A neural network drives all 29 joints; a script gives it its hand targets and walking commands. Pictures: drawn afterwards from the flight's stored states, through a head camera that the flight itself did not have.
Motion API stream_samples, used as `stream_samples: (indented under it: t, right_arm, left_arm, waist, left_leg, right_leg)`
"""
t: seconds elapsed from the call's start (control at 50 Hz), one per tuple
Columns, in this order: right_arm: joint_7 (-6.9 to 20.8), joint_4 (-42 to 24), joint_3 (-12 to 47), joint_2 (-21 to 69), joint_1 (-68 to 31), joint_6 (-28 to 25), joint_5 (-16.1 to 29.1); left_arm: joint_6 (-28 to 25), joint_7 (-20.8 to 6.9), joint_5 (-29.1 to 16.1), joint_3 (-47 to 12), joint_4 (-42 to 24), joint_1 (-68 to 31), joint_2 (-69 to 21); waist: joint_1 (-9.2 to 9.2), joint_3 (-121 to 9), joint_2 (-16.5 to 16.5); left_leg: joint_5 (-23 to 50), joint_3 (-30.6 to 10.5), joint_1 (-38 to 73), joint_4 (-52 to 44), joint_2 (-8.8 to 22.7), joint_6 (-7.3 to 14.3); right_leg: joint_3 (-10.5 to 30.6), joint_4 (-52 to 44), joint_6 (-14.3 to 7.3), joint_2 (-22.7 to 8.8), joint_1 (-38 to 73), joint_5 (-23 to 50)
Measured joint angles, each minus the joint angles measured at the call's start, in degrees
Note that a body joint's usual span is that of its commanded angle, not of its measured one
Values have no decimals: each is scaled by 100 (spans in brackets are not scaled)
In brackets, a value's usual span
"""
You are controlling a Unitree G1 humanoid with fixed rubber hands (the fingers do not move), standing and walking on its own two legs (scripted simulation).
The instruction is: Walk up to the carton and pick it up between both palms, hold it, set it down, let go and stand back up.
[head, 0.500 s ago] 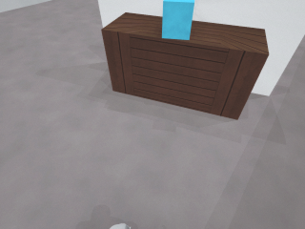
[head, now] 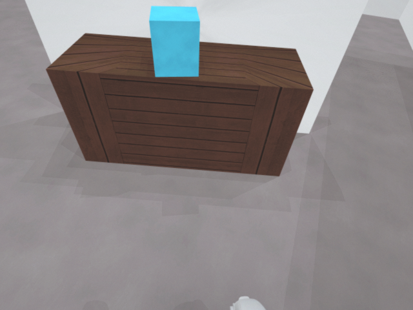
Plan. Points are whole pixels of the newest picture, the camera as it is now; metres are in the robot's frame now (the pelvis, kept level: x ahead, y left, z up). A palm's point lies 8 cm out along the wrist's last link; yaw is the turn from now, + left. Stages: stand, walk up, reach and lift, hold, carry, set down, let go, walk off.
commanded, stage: walk up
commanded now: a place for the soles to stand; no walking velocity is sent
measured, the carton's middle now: (175, 42) +1.29 +0.08 -0.01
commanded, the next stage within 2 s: none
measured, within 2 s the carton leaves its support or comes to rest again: neither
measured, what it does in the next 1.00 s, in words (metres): walks ahead: right foot, then left foot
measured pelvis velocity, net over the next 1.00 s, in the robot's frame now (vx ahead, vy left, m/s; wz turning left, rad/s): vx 0.50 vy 0.05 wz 0.06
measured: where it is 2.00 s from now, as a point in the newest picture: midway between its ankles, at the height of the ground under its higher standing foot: (183, 219)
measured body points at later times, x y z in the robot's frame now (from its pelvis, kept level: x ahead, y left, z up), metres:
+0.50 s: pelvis +0.28 -0.04 +0.00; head +0.29 -0.06 +0.45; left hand +0.32 +0.22 -0.12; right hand +0.31 -0.30 -0.14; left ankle +0.28 +0.12 -0.64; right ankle +0.29 -0.13 -0.74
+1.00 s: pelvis +0.50 +0.05 +0.00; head +0.51 +0.07 +0.45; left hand +0.54 +0.31 -0.14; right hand +0.50 -0.20 -0.13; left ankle +0.53 +0.12 -0.74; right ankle +0.51 -0.12 -0.65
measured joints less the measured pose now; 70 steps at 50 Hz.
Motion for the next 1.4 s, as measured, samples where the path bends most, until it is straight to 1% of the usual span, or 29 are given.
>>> stream_samples:
  t: [0.06, 0.14, 0.2, 0.26, 0.28, 0.3, 0.32, 0.36, 0.38, 0.42, 0.5, 0.56, 0.64, 0.68, 0.72, 0.76, 0.78, 0.8, 0.82, 0.86, 0.9, 0.98, 1.04, 1.1, 1.2, 1.3, 1.34, 1.36, 1.4]
  right_arm:
    - [46, 191, 11, 95, 327, -32, -23]
    - [108, 215, 81, 243, 538, -115, -72]
    - [111, 171, 142, 308, 586, -112, -126]
    - [83, 146, 189, 279, 668, -43, -169]
    - [76, 166, 204, 241, 674, -7, -176]
    - [73, 189, 219, 206, 598, 48, -169]
    - [75, 156, 238, 200, 530, 102, -151]
    - [74, 45, 263, 183, 417, 214, -95]
    - [77, -9, 246, 141, 344, 251, -87]
    - [93, -130, 159, 21, 151, 259, -98]
    - [161, -473, -27, -226, -421, 191, -160]
    - [232, -612, -89, -282, -791, 186, -184]
    - [312, -635, 5, -60, -1075, 221, -197]
    - [348, -620, 73, 89, -1154, 210, -212]
    - [351, -604, 127, 207, -1174, 201, -250]
    - [322, -611, 145, 262, -1124, 163, -286]
    - [287, -583, 117, 324, -1135, 129, -307]
    - [253, -603, 93, 339, -1125, 100, -299]
    - [212, -641, 78, 305, -1089, 89, -247]
    - [106, -640, 31, 226, -959, 133, -58]
    - [26, -608, -12, 174, -741, 171, 35]
    - [29, -472, -34, 136, -229, 115, 24]
    - [57, -316, -20, 195, 74, 86, 11]
    - [70, -219, -13, 248, 269, 64, 8]
    - [106, -166, 36, 263, 349, 23, -76]
    - [151, -102, 106, 110, 378, 79, -165]
    - [161, -44, 134, 17, 338, 141, -164]
    - [157, -40, 147, 2, 298, 197, -168]
    - [138, -75, 153, -33, 209, 329, -193]
  left_arm:
    - [67, -45, 36, -47, -22, -182, -116]
    - [145, -44, 112, -207, 33, -300, -317]
    - [150, -13, 149, -319, 61, -413, -416]
    - [71, 59, 191, -365, 8, -526, -495]
    - [11, 99, 216, -345, -5, -577, -537]
    - [-40, 142, 241, -315, -27, -626, -577]
    - [-78, 189, 233, -291, -89, -618, -563]
    - [-62, 299, 47, -221, -134, -471, -494]
    - [-35, 353, -41, -183, -121, -349, -468]
    - [-33, 411, -111, -133, -68, -61, -407]
    - [-166, 356, -107, -60, 190, 501, -316]
    - [-201, 323, -75, -72, 378, 838, -363]
    - [-234, 253, -45, -106, 462, 1038, -392]
    - [-252, 226, -4, -127, 436, 1044, -374]
    - [-228, 217, 38, -134, 399, 1058, -330]
    - [-158, 216, 71, -136, 361, 1123, -263]
    - [-105, 216, 89, -130, 383, 1086, -196]
    - [-43, 215, 86, -139, 399, 1028, -174]
    - [23, 215, 70, -165, 371, 991, -191]
    - [131, 208, 26, -226, 282, 939, -220]
    - [159, 175, -13, -240, 200, 836, -192]
    - [86, 130, -2, -179, -19, 490, -79]
    - [108, 101, 29, -120, -77, 292, -34]
    - [204, 82, 48, -141, -37, 213, -90]
    - [241, 106, 70, -262, 2, 38, -268]
    - [89, 214, 61, -276, -95, -88, -408]
    - [-3, 289, 96, -210, -139, -146, -475]
    - [-25, 331, 84, -192, -179, -137, -479]
    - [-7, 411, -56, -146, -183, -5, -457]
  waist:
    - [32, -41, -56]
    - [-2, -49, -110]
    - [-71, -41, -161]
    - [-169, -62, -104]
    - [-136, -45, -4]
    - [-77, 30, 126]
    - [-18, 85, 137]
    - [97, 90, 30]
    - [151, 64, 12]
    - [260, -13, 28]
    - [439, -84, 109]
    - [449, -108, 235]
    - [416, -101, 276]
    - [450, -62, 246]
    - [511, -60, 176]
    - [532, -119, 81]
    - [481, -91, -96]
    - [450, -42, -193]
    - [418, 2, -173]
    - [301, 39, -54]
    - [185, 42, 12]
    - [62, 46, 38]
    - [53, -9, -68]
    - [49, -131, -146]
    - [-28, -136, -110]
    - [-117, -108, 68]
    - [-55, -41, 289]
    - [-25, -2, 328]
    - [65, 0, 284]
  left_leg:
    - [-143, 24, 322, -259, -38, -50]
    - [-444, 52, 687, -418, -78, -150]
    - [-792, 102, 921, -361, -103, -252]
    - [-1349, 71, 1030, 52, -28, -388]
    - [-1612, 45, 951, 445, 88, -384]
    - [-1701, -19, 748, 1093, 266, -296]
    - [-1679, -240, 431, 1966, 261, -244]
    - [-1696, -589, -278, 3668, 62, -257]
    - [-1573, -690, -602, 4251, 19, -268]
    - [-1199, -828, -1182, 4725, 40, -287]
    - [-565, -1090, -2132, 4373, 207, -364]
    - [94, -1256, -2614, 3854, 311, -437]
    - [1002, -1074, -2710, 2439, 444, -468]
    - [1223, -955, -2523, 1737, 427, -430]
    - [1101, -839, -2215, 1266, 347, -363]
    - [693, -744, -1801, 895, 204, -267]
    - [371, -677, -1761, 992, 44, -193]
    - [196, -624, -1786, 1213, -60, -129]
    - [86, -609, -1790, 1410, -74, -78]
    - [-14, -626, -1599, 1442, -42, -16]
    - [23, -644, -1229, 1071, -47, -13]
    - [198, -707, -601, 290, -99, -8]
    - [173, -707, -278, -5, -186, -1]
    - [42, -663, -31, -162, -261, -22]
    - [-310, -622, 270, -142, -311, -81]
    - [-1074, -606, 381, 523, -233, -226]
    - [-1449, -757, 125, 1432, -56, -203]
    - [-1599, -901, -116, 2123, -71, -212]
    - [-1702, -957, -629, 3347, -132, -325]
  right_leg:
    - [-90, -641, 93, -157, -353, 704]
    - [-361, -1737, 120, -235, -255, 1407]
    - [-579, -2443, 56, -161, 59, 1514]
    - [-778, -2992, -83, 23, 564, 1170]
    - [-823, -3003, -153, 123, 691, 737]
    - [-875, -2780, -217, 246, 679, 430]
    - [-876, -2518, -263, 280, 653, 217]
    - [-829, -2319, -338, 215, 823, -18]
    - [-825, -2419, -309, 188, 1034, -81]
    - [-838, -2841, -190, 151, 1540, -87]
    - [-768, -3579, -139, 110, 2303, -38]
    - [-764, -3854, -50, 103, 2672, -124]
    - [-893, -3989, 68, 113, 3010, -374]
    - [-970, -3929, 137, 121, 3144, -575]
    - [-1014, -3792, 223, 92, 3275, -841]
    - [-1028, -3457, 300, -2, 3328, -1221]
    - [-1020, -3052, 239, -187, 3239, -1460]
    - [-923, -2415, 103, -310, 3030, -1522]
    - [-729, -1657, 31, -269, 2745, -1598]
    - [-481, -344, -18, -72, 2149, -1550]
    - [-384, 296, -35, 25, 1616, -1209]
    - [-280, 162, -4, -26, 786, -646]
    - [-170, -128, 79, -118, 363, -170]
    - [-206, -577, 180, -194, 145, 312]
    - [-382, -1805, 191, -204, 291, 583]
    - [-609, -2900, 14, 17, 1008, 633]
    - [-736, -2692, -103, 182, 1095, 225]
    - [-787, -2513, -141, 199, 1120, 32]
    - [-805, -2490, -171, 149, 1329, -161]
